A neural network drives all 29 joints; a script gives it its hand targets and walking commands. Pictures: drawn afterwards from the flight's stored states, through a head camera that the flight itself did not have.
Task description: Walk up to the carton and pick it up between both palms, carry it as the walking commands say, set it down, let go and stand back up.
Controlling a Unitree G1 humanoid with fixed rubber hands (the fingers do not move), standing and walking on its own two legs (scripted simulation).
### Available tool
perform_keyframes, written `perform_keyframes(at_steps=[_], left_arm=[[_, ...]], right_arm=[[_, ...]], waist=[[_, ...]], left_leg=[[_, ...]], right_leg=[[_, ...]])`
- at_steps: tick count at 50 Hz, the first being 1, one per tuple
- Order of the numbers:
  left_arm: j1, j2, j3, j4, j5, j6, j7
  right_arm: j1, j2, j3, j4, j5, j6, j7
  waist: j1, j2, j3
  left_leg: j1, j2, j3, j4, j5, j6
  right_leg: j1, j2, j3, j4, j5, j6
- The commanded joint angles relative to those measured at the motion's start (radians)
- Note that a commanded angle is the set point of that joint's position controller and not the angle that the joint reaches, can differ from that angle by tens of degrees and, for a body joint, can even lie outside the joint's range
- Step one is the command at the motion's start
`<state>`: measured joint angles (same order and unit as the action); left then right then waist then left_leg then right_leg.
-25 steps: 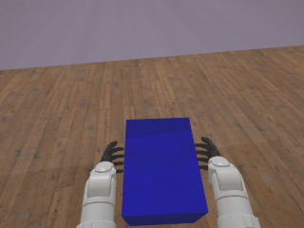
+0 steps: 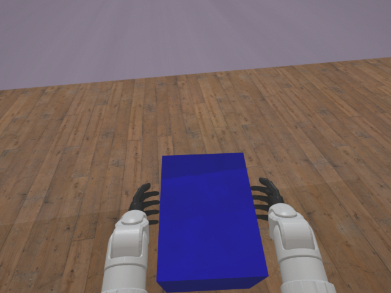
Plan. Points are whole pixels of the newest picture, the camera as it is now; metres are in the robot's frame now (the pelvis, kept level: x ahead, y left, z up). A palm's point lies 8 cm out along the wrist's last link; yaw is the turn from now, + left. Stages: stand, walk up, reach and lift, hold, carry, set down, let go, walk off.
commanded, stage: hold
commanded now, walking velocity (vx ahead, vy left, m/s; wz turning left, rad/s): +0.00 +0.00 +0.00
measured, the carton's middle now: (205, 221) +0.32 +0.00 -0.04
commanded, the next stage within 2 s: carry in 0.14 s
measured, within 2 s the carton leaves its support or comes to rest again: neither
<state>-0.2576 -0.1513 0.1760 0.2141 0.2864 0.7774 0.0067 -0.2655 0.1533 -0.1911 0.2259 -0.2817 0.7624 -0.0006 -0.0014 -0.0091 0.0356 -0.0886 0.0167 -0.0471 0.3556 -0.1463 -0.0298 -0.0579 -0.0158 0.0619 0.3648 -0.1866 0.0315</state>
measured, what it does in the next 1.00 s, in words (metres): steps to the left: right foot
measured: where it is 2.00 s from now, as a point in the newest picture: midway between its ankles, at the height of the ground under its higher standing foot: outside the picture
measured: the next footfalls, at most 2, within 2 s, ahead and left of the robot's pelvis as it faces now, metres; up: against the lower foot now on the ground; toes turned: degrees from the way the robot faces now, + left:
right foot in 0.94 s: -0.03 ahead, +0.00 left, +0.00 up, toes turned -10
left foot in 1.26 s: -0.02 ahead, +0.32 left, +0.00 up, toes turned +5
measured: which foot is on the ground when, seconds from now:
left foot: down 0.00-0.96, up 0.98-1.00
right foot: down 0.00-0.68, up 0.70-0.92, down 0.94-1.00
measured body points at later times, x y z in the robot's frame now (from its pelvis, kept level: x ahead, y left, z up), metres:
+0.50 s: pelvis -0.02 +0.04 -0.03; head -0.02 +0.03 +0.42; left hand +0.29 +0.18 +0.04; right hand +0.29 -0.10 +0.04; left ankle +0.04 +0.14 -0.75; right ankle +0.01 -0.12 -0.75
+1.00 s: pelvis -0.07 +0.10 -0.02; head -0.05 +0.09 +0.43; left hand +0.25 +0.24 +0.07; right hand +0.24 -0.04 +0.06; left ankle +0.01 +0.16 -0.73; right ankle -0.07 +0.00 -0.75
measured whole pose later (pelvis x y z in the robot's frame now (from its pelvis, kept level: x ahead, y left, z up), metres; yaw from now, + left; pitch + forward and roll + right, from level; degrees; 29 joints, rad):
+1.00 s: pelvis -0.07 +0.10 -0.02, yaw -1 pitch +5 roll +0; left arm -0.37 -0.19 0.13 -0.16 0.12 1.25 0.30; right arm -0.35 0.18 -0.14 -0.17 -0.16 1.24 -0.22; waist 0.01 0.03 -0.08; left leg -0.54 -0.03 0.13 0.68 -0.31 0.05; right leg -0.38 -0.05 -0.15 0.62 -0.30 -0.03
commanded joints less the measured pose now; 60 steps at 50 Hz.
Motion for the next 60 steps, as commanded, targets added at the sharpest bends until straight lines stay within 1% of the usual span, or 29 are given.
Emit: perform_keyframes(at_steps=[1,6,7,8,11,13,16,18,22,23,25,26,27,28,30,33,34,35,36,39,44,46,47,48,49,50,52,55,60], left_arm=[[-0.504,-0.955,-0.534,-0.091,-0.286,-0.065,-0.259],[-0.509,-0.959,-0.53,-0.083,-0.284,-0.066,-0.259],[-0.518,-0.962,-0.57,-0.095,-0.315,-0.063,-0.251],[-0.528,-0.941,-0.558,-0.095,-0.318,-0.06,-0.244],[-0.545,-0.922,-0.58,-0.131,-0.351,-0.041,-0.231],[-0.54,-0.924,-0.636,-0.214,-0.399,-0.001,-0.215],[-0.504,-0.929,-0.703,-0.305,-0.459,0.085,-0.191],[-0.505,-0.94,-0.735,-0.359,-0.493,0.145,-0.183],[-0.578,-0.981,-0.77,-0.421,-0.558,0.255,-0.181],[-0.59,-0.997,-0.771,-0.423,-0.583,0.28,-0.183],[-0.601,-1.022,-0.767,-0.433,-0.625,0.328,-0.181],[-0.591,-1.028,-0.753,-0.429,-0.63,0.348,-0.177],[-0.585,-1.017,-0.735,-0.429,-0.632,0.365,-0.172],[-0.569,-1.016,-0.721,-0.431,-0.63,0.381,-0.169],[-0.584,-1.018,-0.709,-0.461,-0.622,0.412,-0.16],[-0.593,-1.033,-0.691,-0.479,-0.598,0.438,-0.148],[-0.579,-1.031,-0.682,-0.469,-0.594,0.444,-0.148],[-0.587,-1.022,-0.687,-0.465,-0.588,0.454,-0.149],[-0.642,-1.022,-0.708,-0.48,-0.597,0.459,-0.148],[-0.678,-1.064,-0.736,-0.482,-0.634,0.468,-0.158],[-0.646,-1.082,-0.708,-0.456,-0.648,0.481,-0.157],[-0.614,-1.091,-0.693,-0.429,-0.637,0.482,-0.159],[-0.6,-1.095,-0.685,-0.417,-0.632,0.482,-0.162],[-0.587,-1.09,-0.68,-0.404,-0.627,0.479,-0.169],[-0.577,-1.077,-0.673,-0.382,-0.613,0.469,-0.178],[-0.579,-1.089,-0.667,-0.382,-0.607,0.471,-0.183],[-0.585,-1.103,-0.662,-0.4,-0.604,0.464,-0.182],[-0.615,-1.089,-0.653,-0.446,-0.603,0.449,-0.172],[-0.564,-1.053,-0.643,-0.442,-0.575,0.453,-0.164]], right_arm=[[-0.473,0.975,0.526,-0.07,0.276,-0.054,0.257],[-0.48,0.974,0.523,-0.065,0.275,-0.055,0.259],[-0.49,0.971,0.59,-0.087,0.31,-0.054,0.251],[-0.477,0.964,0.571,-0.063,0.307,-0.047,0.247],[-0.52,0.969,0.613,-0.109,0.342,-0.021,0.233],[-0.551,0.977,0.684,-0.211,0.403,0.024,0.217],[-0.515,0.964,0.745,-0.298,0.464,0.112,0.197],[-0.498,0.965,0.763,-0.332,0.5,0.17,0.192],[-0.503,0.982,0.75,-0.355,0.544,0.269,0.183],[-0.518,0.992,0.743,-0.37,0.546,0.29,0.176],[-0.56,1.004,0.742,-0.431,0.561,0.331,0.156],[-0.579,1.007,0.746,-0.454,0.574,0.355,0.151],[-0.59,1.012,0.753,-0.471,0.585,0.378,0.148],[-0.612,1.011,0.759,-0.483,0.593,0.4,0.145],[-0.621,1.025,0.763,-0.475,0.617,0.426,0.144],[-0.609,1.052,0.752,-0.458,0.631,0.454,0.151],[-0.587,1.054,0.741,-0.439,0.626,0.46,0.154],[-0.562,1.048,0.732,-0.409,0.619,0.463,0.159],[-0.583,1.042,0.728,-0.419,0.623,0.466,0.16],[-0.578,1.07,0.703,-0.434,0.59,0.473,0.154],[-0.56,1.073,0.691,-0.442,0.571,0.472,0.142],[-0.547,1.07,0.7,-0.44,0.566,0.473,0.139],[-0.544,1.071,0.704,-0.437,0.567,0.472,0.138],[-0.551,1.074,0.709,-0.415,0.564,0.473,0.137],[-0.592,1.062,0.726,-0.439,0.566,0.478,0.14],[-0.633,1.076,0.749,-0.439,0.573,0.475,0.141],[-0.645,1.086,0.761,-0.455,0.607,0.467,0.15],[-0.661,1.096,0.771,-0.47,0.632,0.468,0.15],[-0.607,1.095,0.758,-0.415,0.637,0.482,0.149]], waist=[[-0.001,0.008,-0.268],[-0.002,0.009,-0.267],[0.0,0.032,-0.301],[0.001,0.065,-0.342],[0.006,-0.036,-0.331],[0.008,-0.124,-0.371],[0.007,-0.14,-0.446],[0.008,-0.077,-0.476],[0.009,0.22,-0.475],[0.014,0.215,-0.466],[0.017,0.147,-0.469],[0.02,0.07,-0.476],[0.019,-0.134,-0.485],[0.02,-0.325,-0.463],[0.011,-0.242,-0.454],[-0.002,-0.192,-0.498],[-0.001,-0.083,-0.512],[-0.008,0.183,-0.498],[-0.009,0.297,-0.513],[-0.007,0.122,-0.479],[-0.01,0.171,-0.525],[0.003,0.143,-0.529],[0.005,0.084,-0.533],[0.018,-0.048,-0.505],[0.012,-0.306,-0.418],[0.018,-0.221,-0.4],[0.014,-0.073,-0.404],[0.012,-0.184,-0.417],[0.022,-0.269,-0.445]], left_leg=[[0.117,-0.128,0.012,-0.036,0.097,0.013],[0.114,-0.127,0.012,-0.036,0.086,0.013],[-0.049,0.079,-0.003,0.07,0.056,0.04],[-0.096,0.078,-0.025,0.089,-0.025,0.051],[-0.218,0.044,0.014,0.188,-0.092,0.022],[-0.264,0.042,0.032,0.286,0.008,0.013],[-0.263,0.038,0.049,0.291,0.058,0.027],[-0.213,0.056,0.022,0.268,0.129,0.047],[-0.179,0.199,-0.195,0.1,0.192,0.165],[-0.207,0.195,-0.179,0.105,0.197,0.174],[-0.268,0.133,-0.081,0.178,0.211,0.149],[-0.333,0.092,-0.03,0.244,0.147,0.118],[-0.439,0.025,0.047,0.392,0.016,0.071],[-0.536,-0.019,0.094,0.526,-0.314,0.036],[-0.499,0.007,0.066,0.522,-0.353,0.029],[-0.223,-0.038,0.132,0.186,-0.139,0.044],[-0.11,-0.003,0.083,0.078,-0.08,0.055],[-0.02,0.184,-0.163,-0.011,0.074,0.104],[-0.017,0.292,-0.235,-0.012,0.202,0.188],[-0.071,0.245,-0.141,0.023,0.189,0.247],[-0.042,0.193,-0.049,0.054,0.208,0.235],[-0.081,0.163,-0.002,0.092,0.161,0.201],[-0.182,0.135,0.016,0.141,0.124,0.163],[-0.402,0.093,0.033,0.245,0.023,0.093],[-0.615,0.023,0.125,0.417,-0.326,0.041],[-0.639,0.036,0.064,0.586,-0.354,0.028],[-0.609,0.025,0.026,0.717,-0.257,0.008],[-0.562,0.009,0.092,0.616,-0.228,-0.026],[-0.395,-0.027,0.171,0.312,-0.241,-0.014]], right_leg=[[-0.018,0.128,-0.012,-0.066,0.084,-0.022],[-0.024,0.128,-0.013,-0.066,0.07,-0.023],[-0.118,-0.067,-0.037,0.07,0.021,-0.026],[-0.131,-0.084,0.005,0.097,-0.005,-0.036],[-0.235,-0.174,0.106,0.06,-0.081,-0.05],[-0.238,-0.23,0.159,0.082,0.037,-0.055],[-0.23,-0.224,0.113,0.183,0.214,-0.049],[-0.276,-0.188,0.06,0.248,0.176,-0.027],[-0.42,-0.027,-0.127,0.465,-0.223,0.014],[-0.393,-0.027,-0.143,0.426,-0.259,0.003],[-0.292,-0.037,-0.145,0.28,-0.115,-0.015],[-0.23,-0.092,-0.065,0.233,-0.055,-0.038],[-0.153,-0.253,0.148,0.146,0.071,-0.089],[-0.116,-0.414,0.316,0.072,0.245,-0.159],[-0.149,-0.411,0.261,0.08,0.339,-0.173],[-0.242,-0.241,0.013,0.226,0.291,-0.071],[-0.312,-0.187,-0.044,0.328,0.17,-0.029],[-0.519,-0.081,-0.144,0.439,-0.218,0.029],[-0.581,-0.048,-0.17,0.599,-0.441,0.026],[-0.58,-0.07,-0.134,0.754,-0.344,-0.011],[-0.403,-0.009,-0.196,0.409,-0.309,-0.023],[-0.244,-0.022,-0.224,0.12,-0.14,-0.032],[-0.106,-0.098,-0.144,0.041,-0.073,-0.03],[0.045,-0.275,0.073,0.003,-0.016,-0.078],[0.038,-0.535,0.351,-0.023,0.24,-0.215],[0.017,-0.549,0.32,-0.008,0.355,-0.256],[-0.01,-0.436,0.158,0.018,0.34,-0.199],[-0.005,-0.323,-0.019,0.087,0.494,-0.134],[-0.015,-0.314,-0.052,0.149,0.579,-0.124]])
